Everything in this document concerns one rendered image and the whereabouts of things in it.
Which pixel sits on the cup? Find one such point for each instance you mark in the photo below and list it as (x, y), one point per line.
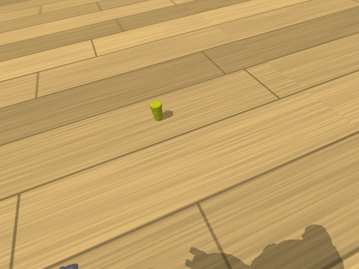
(156, 108)

